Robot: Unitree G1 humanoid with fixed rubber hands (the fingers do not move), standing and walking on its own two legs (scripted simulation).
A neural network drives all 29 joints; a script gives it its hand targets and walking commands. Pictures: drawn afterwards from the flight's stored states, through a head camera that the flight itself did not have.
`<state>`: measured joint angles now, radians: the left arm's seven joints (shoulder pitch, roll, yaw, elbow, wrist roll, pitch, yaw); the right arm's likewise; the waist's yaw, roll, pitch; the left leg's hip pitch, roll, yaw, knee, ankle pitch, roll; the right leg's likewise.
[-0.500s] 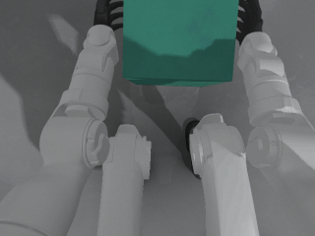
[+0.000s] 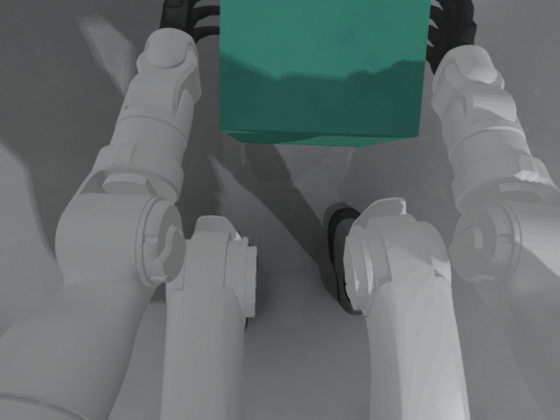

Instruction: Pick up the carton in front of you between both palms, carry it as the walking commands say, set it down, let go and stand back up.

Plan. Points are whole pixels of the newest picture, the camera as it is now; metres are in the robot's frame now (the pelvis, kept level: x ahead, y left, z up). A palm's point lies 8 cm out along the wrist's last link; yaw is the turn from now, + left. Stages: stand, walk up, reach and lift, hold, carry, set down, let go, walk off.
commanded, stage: set down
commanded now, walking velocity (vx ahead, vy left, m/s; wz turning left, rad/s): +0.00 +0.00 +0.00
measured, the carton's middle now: (310, 65) +0.50 -0.06 -0.24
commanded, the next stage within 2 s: let go in 1.28 s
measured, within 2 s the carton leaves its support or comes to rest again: neither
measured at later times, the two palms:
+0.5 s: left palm out of the picture +0.54 +0.12 -0.09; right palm (528, 20) +0.50 -0.25 -0.10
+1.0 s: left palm out of the picture +0.55 +0.13 +0.06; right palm out of the picture +0.49 -0.27 +0.06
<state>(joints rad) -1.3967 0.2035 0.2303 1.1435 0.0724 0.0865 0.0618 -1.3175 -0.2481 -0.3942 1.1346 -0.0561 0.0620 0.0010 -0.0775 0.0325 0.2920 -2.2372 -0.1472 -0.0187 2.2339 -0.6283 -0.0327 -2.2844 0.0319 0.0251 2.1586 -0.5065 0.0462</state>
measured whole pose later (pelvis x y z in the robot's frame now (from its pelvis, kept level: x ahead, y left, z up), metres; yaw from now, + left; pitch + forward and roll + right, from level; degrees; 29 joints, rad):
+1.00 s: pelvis +0.02 -0.01 +0.16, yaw +0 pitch +46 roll +1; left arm -1.07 0.25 0.18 0.80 -0.04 0.17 0.08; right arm -0.98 -0.27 -0.30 0.76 0.10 0.14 -0.02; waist -0.08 0.02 -0.07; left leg -1.91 -0.07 -0.03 1.64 -0.54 -0.02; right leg -1.97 0.03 0.02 1.60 -0.43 0.01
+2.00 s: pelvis +0.13 -0.02 +0.40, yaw -2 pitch +14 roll +0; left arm 0.05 0.18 0.09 0.53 0.03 -0.02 -0.02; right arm 0.11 -0.19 -0.06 0.48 0.02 -0.02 0.06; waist -0.04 -0.01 -0.03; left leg -0.50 -0.03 -0.07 0.56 -0.31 0.00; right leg -0.55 0.04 0.04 0.55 -0.24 -0.01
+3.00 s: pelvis +0.13 -0.02 +0.40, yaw -1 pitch -2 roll +0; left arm 0.21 0.28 0.07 0.77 0.03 -0.01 0.03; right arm 0.23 -0.29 -0.06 0.71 -0.02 -0.01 -0.02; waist 0.01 0.04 0.02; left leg -0.15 -0.02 -0.07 0.51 -0.33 0.00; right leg -0.20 0.03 0.02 0.51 -0.28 -0.01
